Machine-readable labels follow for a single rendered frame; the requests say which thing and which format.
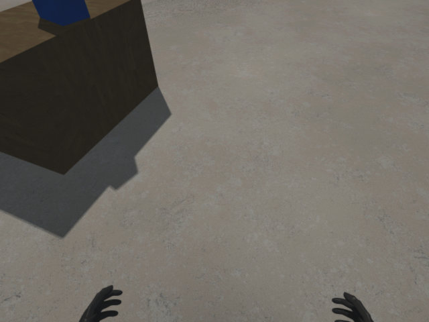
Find right robot hand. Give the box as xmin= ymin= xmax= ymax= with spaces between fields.
xmin=332 ymin=292 xmax=374 ymax=322

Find carton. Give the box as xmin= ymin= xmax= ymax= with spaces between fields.
xmin=32 ymin=0 xmax=90 ymax=26

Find left robot hand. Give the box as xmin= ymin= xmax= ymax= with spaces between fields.
xmin=79 ymin=285 xmax=123 ymax=322

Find pedestal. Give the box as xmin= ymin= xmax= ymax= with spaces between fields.
xmin=0 ymin=0 xmax=158 ymax=175

